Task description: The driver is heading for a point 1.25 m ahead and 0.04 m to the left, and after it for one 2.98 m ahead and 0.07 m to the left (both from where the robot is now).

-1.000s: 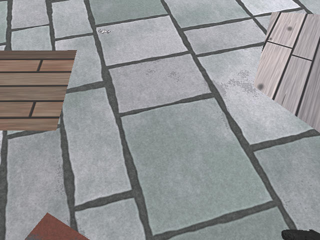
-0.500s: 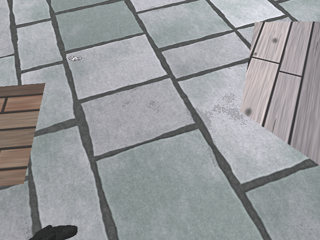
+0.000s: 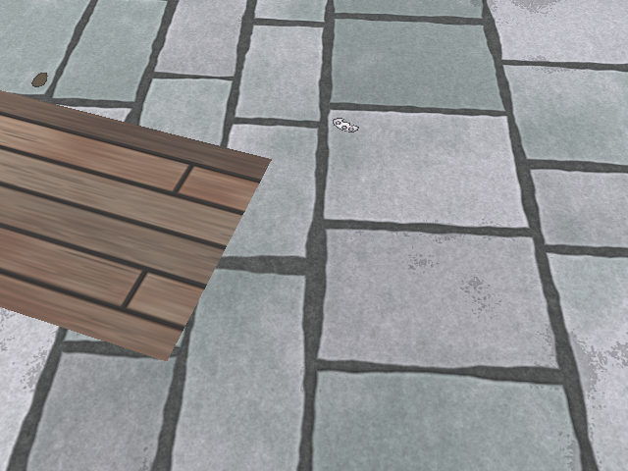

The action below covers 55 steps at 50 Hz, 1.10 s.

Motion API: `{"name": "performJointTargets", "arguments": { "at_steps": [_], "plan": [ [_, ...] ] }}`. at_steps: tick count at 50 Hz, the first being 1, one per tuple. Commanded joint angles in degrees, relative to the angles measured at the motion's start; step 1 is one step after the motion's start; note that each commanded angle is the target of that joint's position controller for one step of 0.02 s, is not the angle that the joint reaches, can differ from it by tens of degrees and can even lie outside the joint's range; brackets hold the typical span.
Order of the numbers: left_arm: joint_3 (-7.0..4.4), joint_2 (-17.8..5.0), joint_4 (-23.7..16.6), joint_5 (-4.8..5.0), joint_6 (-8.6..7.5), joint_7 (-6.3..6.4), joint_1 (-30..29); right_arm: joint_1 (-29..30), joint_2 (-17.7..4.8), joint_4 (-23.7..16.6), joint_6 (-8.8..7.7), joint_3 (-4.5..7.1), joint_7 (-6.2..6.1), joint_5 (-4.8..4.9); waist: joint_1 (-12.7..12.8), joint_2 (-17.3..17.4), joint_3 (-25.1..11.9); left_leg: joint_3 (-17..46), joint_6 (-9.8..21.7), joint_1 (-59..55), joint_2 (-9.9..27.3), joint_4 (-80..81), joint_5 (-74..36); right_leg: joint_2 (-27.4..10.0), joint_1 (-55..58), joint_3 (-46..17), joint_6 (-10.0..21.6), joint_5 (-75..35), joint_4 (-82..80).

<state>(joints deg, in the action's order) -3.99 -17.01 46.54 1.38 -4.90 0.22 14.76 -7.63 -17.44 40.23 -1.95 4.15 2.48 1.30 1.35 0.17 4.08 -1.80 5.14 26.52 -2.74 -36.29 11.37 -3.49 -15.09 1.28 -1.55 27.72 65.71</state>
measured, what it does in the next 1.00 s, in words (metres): walks ahead: right foot, then left foot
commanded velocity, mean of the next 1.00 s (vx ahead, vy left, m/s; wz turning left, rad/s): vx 0.50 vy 0.00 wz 0.27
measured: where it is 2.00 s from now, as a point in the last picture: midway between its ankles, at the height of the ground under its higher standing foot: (277, 209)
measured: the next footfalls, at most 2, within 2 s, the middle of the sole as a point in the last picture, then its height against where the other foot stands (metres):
right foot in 0.40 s outside the picture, level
left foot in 0.92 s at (237, 367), level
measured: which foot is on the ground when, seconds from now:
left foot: down 0.00-0.42, up 0.44-0.90, down 0.92-1.00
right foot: up 0.00-0.38, down 0.40-0.94, up 0.96-1.00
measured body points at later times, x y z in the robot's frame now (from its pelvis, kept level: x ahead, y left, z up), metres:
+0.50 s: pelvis +0.30 -0.03 +0.01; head +0.32 -0.03 +0.46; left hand +0.42 +0.26 -0.08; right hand +0.41 -0.29 -0.11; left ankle +0.13 +0.07 -0.64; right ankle +0.39 -0.11 -0.72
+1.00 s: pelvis +0.55 +0.08 +0.01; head +0.58 +0.10 +0.46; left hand +0.50 +0.36 -0.13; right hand +0.82 -0.11 -0.07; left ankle +0.61 +0.19 -0.72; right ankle +0.44 -0.10 -0.64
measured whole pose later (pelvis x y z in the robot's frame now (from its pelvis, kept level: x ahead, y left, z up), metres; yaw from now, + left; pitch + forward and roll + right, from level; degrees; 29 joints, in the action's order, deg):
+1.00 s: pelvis +0.55 +0.08 +0.01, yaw +14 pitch +2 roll -1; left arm -2.3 -17.4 50.5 1.4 -4.0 -0.5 20.5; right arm -5.3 -15.4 38.3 -4.4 2.3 1.5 0.3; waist 2.7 -0.9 1.7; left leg -1.7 2.9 24.5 -1.0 -31.3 9.2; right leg -0.7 -14.6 -2.5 0.9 26.7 58.7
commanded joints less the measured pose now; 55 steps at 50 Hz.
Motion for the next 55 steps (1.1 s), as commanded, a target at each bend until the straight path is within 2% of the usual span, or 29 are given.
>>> {"name": "performJointTargets", "arguments": {
  "at_steps": [1,3,5,11,13,17,19,20,21,22,23,24,25,26,27,29,34,38,42,44,45,46,47,48,49,50,51,53,55],
  "plan": [
    [-1.25,-7.62,-6.85,-1.06,-3.44,0.40,-4.55,-7.02,-7.75,-2.16,-1.44,2.22,-0.62,-0.27,-3.67,1.18,-8.88,29.23,12.00,-27.86,15.86,20.46,-0.52,-2.73,-27.56,-6.07,1.76,-6.89,2.93],
    [-1.69,-7.70,-6.53,-1.83,-2.19,0.32,-2.87,-4.06,-6.39,-3.73,-1.55,1.66,-1.14,-1.33,-0.81,2.73,-7.77,24.98,11.74,-19.92,13.70,22.63,-8.28,-3.81,-21.14,-6.50,1.01,-9.98,-1.66],
    [-1.37,-6.05,-6.86,-2.25,-1.13,0.32,-3.32,-4.94,-7.27,-3.46,-1.86,1.93,-1.73,-0.95,-0.40,1.96,-6.76,21.39,12.10,-16.01,12.60,23.70,-13.96,-3.13,-20.03,-5.28,-0.53,-12.52,-6.50],
    [0.14,-2.80,-10.19,-1.79,-1.22,-0.59,-15.57,-10.15,-8.74,-1.46,-1.33,2.47,-3.32,-0.10,-4.70,3.87,-3.40,16.18,7.64,-11.92,7.81,23.25,-9.27,1.63,-16.01,-4.09,-2.31,-32.71,-30.38],
    [0.16,-3.28,-10.92,-1.19,-1.65,-1.22,-18.00,-12.23,-8.68,-0.48,-1.12,2.46,-3.42,0.10,-5.73,4.36,-3.10,17.83,7.23,-13.31,8.89,22.30,-6.85,2.43,-14.43,-4.40,-1.92,-34.87,-33.93],
    [-0.34,-5.16,-11.10,-1.21,-2.60,-2.30,-17.99,-14.76,-7.55,1.13,-0.64,2.16,-3.66,-0.23,-5.60,5.82,-2.88,22.10,6.27,-21.50,12.49,16.84,-9.05,2.28,-14.08,-4.93,0.82,-29.43,-37.84],
    [-1.11,-6.44,-9.86,-1.39,-2.97,-2.03,-12.82,-13.82,-7.48,1.14,-0.30,2.13,-3.56,-0.35,-2.50,7.16,-4.39,22.06,4.95,-23.14,11.82,11.79,-19.00,3.58,-7.31,-2.69,3.34,-25.60,-40.45],
    [-2.03,-8.35,-8.43,-1.92,-3.21,-1.71,-6.61,-13.32,-5.87,0.71,-0.31,1.50,-3.36,-0.61,0.54,6.20,-9.24,19.80,3.39,-21.54,8.75,3.64,-24.16,2.01,2.93,-3.54,5.71,-26.83,-40.22],
    [-2.83,-11.73,-7.56,-2.66,-3.25,-1.44,2.27,-14.62,-3.67,-0.45,-0.46,0.42,-3.36,-1.58,3.47,-0.06,-18.16,16.18,1.10,-12.51,4.77,-12.19,-14.41,-7.29,19.50,-13.73,10.30,-27.90,-37.26],
    [-4.01,-15.01,-4.43,-2.10,-2.42,-1.91,8.14,-23.08,0.01,-0.33,-1.17,-0.70,-3.20,0.19,1.05,-18.42,-24.59,10.55,-3.42,8.34,-3.68,-31.24,17.74,-18.43,37.17,-39.81,19.87,-13.63,-43.38],
    [-2.68,-9.61,-4.28,-0.27,-2.22,-2.24,8.50,-20.07,-5.27,0.37,-1.51,0.02,-3.29,0.85,3.13,-12.44,-20.18,13.54,-3.43,16.22,-0.71,-37.34,21.06,-18.71,35.26,-45.87,18.59,1.65,-48.46],
    [-1.74,-6.79,-4.83,-0.35,-1.91,-1.98,4.88,-12.45,-8.07,-1.03,-1.60,0.82,-3.24,0.84,4.18,-6.87,-11.68,12.49,-3.23,18.66,1.59,-38.33,15.93,-16.48,27.74,-37.66,15.97,1.52,-49.67],
    [-1.13,-5.97,-5.39,-1.24,-1.48,-1.84,1.56,-8.06,-7.42,-2.19,-1.69,0.64,-3.29,0.00,3.11,-2.54,-7.18,10.01,-3.17,17.35,3.83,-36.42,12.04,-13.88,20.25,-30.83,14.48,-4.68,-50.78],
    [-0.79,-5.24,-5.20,-1.67,-1.28,-1.74,-0.30,-6.49,-6.56,-2.98,-1.99,0.64,-3.06,-0.70,1.66,-2.85,-4.44,9.27,-3.42,16.22,5.63,-32.86,9.09,-12.36,14.87,-27.13,14.82,-10.55,-51.96],
    [-0.36,-4.31,-5.13,-2.12,-1.40,-1.60,-1.17,-7.11,-5.70,-2.87,-2.06,0.66,-2.80,-0.85,0.11,-4.16,-4.20,8.88,-3.51,13.10,7.36,-30.05,7.25,-10.45,11.69,-23.67,14.20,-15.19,-53.08],
    [-0.21,-4.05,-4.44,-1.65,-1.57,-1.52,-0.96,-8.50,-3.56,-2.29,-1.88,0.26,-2.55,-0.57,-1.00,-5.49,-4.78,7.22,-4.04,10.55,8.10,-25.72,6.56,-8.72,9.44,-19.03,14.28,-20.74,-54.86],
    [-1.09,-7.83,-2.40,-0.68,-1.16,-0.93,1.32,-0.52,-0.91,-4.63,-2.15,-1.11,-2.11,-1.13,0.86,-3.99,-3.04,4.41,-5.71,10.28,8.71,-8.54,-5.43,-7.65,7.63,-10.80,14.25,-29.25,-57.83],
    [-1.08,-8.69,-0.14,-0.09,-0.41,-0.79,5.59,6.37,-0.85,-6.17,-2.72,-1.33,-1.29,-0.50,3.47,-3.89,-1.92,2.62,-5.68,6.16,6.53,1.70,-14.41,-7.23,8.69,-7.43,12.76,-30.37,-57.19],
    [-1.30,-9.59,1.80,0.19,0.87,-0.49,7.78,9.79,-2.22,-7.89,-3.10,-0.92,-0.32,-0.23,3.03,-4.58,-0.87,2.78,-3.37,6.09,5.50,6.39,-9.96,-10.46,15.34,-8.36,11.33,-33.67,-53.81],
    [-1.57,-10.71,1.97,0.24,1.49,-0.15,6.53,4.96,-4.15,-6.80,-3.24,0.03,-0.30,-0.52,-0.68,-5.15,-3.74,0.94,-1.44,-2.12,3.51,8.84,-7.50,-10.02,16.59,-6.88,9.82,-45.88,-47.44],
    [-1.24,-10.03,1.88,0.15,1.71,-0.01,6.21,-2.50,-6.35,-4.46,-3.15,1.29,-0.67,-0.81,-4.42,-4.29,-8.48,-0.27,0.21,-13.09,2.31,9.89,-8.24,-7.58,14.49,-4.64,8.47,-52.35,-38.77],
    [-0.17,-7.81,0.59,-0.89,1.58,0.16,5.58,-12.61,-9.69,-2.35,-2.93,2.50,-1.28,-1.30,-8.74,-1.38,-16.15,6.48,3.36,-29.46,9.00,7.25,-9.83,-4.95,5.14,-2.50,6.40,-43.97,-24.41],
    [1.97,-1.27,-1.04,-1.48,0.45,-0.13,11.89,-17.36,-15.68,-1.35,-2.51,3.71,-1.54,-1.89,-6.62,13.16,-24.07,32.33,12.58,-50.18,23.52,10.26,-2.23,4.63,-17.95,-0.04,2.17,-12.81,-1.91],
    [1.36,-4.63,0.00,-0.62,-0.76,-0.56,10.73,-18.81,-10.94,-0.92,-2.24,2.58,-1.36,-1.02,-8.16,13.41,-26.76,44.01,14.36,-50.70,25.28,17.14,6.30,4.93,-25.61,-7.41,2.45,5.61,5.70],
    [0.15,-8.61,-1.54,0.84,-1.35,-0.95,5.44,-14.51,-8.43,-1.11,-2.31,1.51,-1.37,-0.77,-7.58,9.38,-16.73,35.75,11.45,-43.22,23.08,18.50,8.35,1.54,-30.30,-7.22,3.11,2.12,8.07],
    [0.22,-8.32,-2.32,0.80,-1.49,-0.93,1.84,-10.69,-6.98,-1.51,-2.32,0.98,-1.38,-0.87,-6.13,5.90,-11.37,28.60,9.74,-34.96,20.47,19.82,5.15,-1.12,-29.48,-5.57,3.27,-3.24,5.78],
    [0.13,-7.65,-2.47,-0.11,-1.29,-0.78,0.30,-7.68,-5.50,-1.60,-2.38,0.49,-1.15,-1.25,-4.44,3.77,-7.47,23.90,8.91,-27.71,18.23,21.80,0.51,-2.67,-27.49,-4.86,2.87,-6.81,2.28],
    [0.21,-5.70,-1.81,-0.67,-0.08,-0.70,2.45,-4.89,-4.51,-1.55,-2.97,0.21,-0.90,-1.84,-1.07,5.85,-5.67,18.86,8.74,-19.05,16.00,25.56,-5.77,-4.51,-21.03,-5.18,1.96,-11.06,-1.51],
    [0.50,-4.16,-1.70,-0.96,0.87,-0.51,2.44,-5.01,-4.99,-0.49,-3.79,0.46,-0.89,-1.33,-0.10,5.12,-4.91,14.78,9.40,-16.23,15.27,27.53,-10.54,-4.80,-20.29,-4.65,0.82,-13.58,-4.76]
  ]
}}
Velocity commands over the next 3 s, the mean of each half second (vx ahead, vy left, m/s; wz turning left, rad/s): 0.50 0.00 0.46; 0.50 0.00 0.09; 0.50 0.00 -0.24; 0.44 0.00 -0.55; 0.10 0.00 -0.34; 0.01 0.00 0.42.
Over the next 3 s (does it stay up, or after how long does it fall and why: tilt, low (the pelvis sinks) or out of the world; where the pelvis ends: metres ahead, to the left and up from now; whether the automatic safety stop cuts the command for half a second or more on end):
stays up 1.21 0.15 0.03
